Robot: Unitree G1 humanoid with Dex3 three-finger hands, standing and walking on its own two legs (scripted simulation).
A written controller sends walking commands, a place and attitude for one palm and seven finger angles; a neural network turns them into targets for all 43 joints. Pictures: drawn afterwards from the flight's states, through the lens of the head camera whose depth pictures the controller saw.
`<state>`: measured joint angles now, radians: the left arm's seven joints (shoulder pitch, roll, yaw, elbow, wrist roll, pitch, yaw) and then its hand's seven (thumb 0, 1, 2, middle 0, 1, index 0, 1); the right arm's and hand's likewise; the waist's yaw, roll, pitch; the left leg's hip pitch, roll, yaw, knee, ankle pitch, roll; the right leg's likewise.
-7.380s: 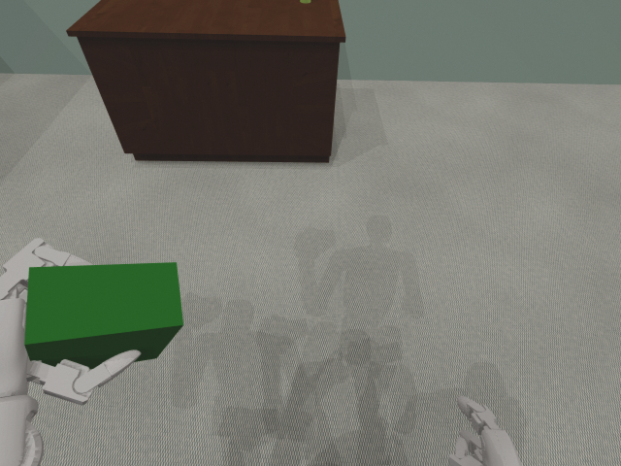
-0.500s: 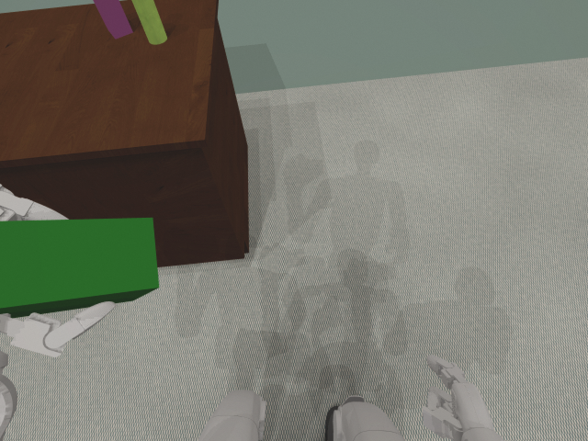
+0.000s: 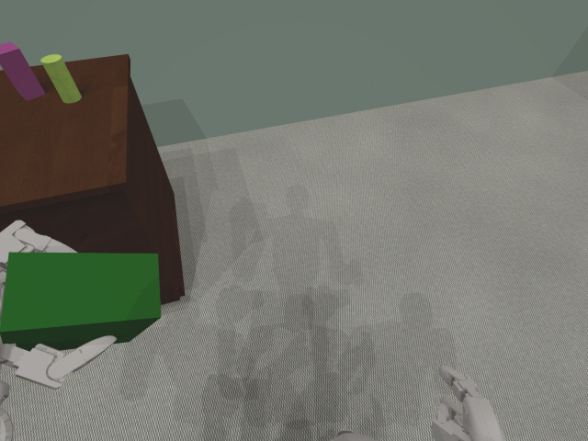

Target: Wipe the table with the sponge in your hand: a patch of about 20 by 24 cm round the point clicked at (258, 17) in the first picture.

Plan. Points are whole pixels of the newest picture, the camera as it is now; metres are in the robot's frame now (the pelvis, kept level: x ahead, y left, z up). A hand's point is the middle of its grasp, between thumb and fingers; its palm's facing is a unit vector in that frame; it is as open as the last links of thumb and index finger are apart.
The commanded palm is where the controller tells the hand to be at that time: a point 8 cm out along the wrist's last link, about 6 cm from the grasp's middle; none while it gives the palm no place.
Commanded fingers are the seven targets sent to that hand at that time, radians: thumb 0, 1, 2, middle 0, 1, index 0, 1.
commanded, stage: take the last steps up to it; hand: left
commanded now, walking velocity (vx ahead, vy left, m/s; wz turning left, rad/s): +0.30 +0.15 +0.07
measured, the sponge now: (102, 304) +0.22 +0.22 +0.15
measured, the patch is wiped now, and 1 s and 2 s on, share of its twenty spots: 0.00 0.00 0.00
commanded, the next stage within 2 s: come to a stop and stand still in 1.46 s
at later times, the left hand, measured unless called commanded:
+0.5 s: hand (87, 299) +0.21 +0.21 +0.18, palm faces +0.38 -0.79 -0.49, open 10.5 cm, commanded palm +0.16 +0.25 +0.18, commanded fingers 0.00 0.10 1.30 -1.20 -1.60 -1.20 -1.60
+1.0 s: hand (72, 242) +0.28 +0.27 +0.16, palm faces +0.40 -0.78 -0.49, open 10.5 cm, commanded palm +0.22 +0.31 +0.18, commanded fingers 0.00 0.10 1.30 -1.20 -1.60 -1.20 -1.60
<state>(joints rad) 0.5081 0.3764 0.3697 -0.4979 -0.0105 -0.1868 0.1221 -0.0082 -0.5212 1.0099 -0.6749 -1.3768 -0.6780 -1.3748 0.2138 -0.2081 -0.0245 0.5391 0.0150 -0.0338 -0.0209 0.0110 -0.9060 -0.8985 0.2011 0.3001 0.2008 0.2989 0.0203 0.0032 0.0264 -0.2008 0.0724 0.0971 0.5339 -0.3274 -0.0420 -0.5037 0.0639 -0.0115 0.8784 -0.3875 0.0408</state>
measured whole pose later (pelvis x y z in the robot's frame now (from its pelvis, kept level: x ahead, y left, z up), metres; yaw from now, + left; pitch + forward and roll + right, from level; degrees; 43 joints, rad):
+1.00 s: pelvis +0.08 +0.02 +0.01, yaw +3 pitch +1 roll +2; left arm 0.49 0.35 0.35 -0.49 0.00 -0.25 0.13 -0.01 -0.52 1.01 -0.68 -1.38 -0.68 -1.37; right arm 0.17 -0.19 0.01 0.66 0.00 -0.04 -0.02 0.01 -0.90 -0.90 0.21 0.30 0.21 0.30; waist 0.01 0.00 0.10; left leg -0.51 0.07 0.08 1.00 -0.36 -0.02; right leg -0.26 -0.09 -0.16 0.54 -0.30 -0.02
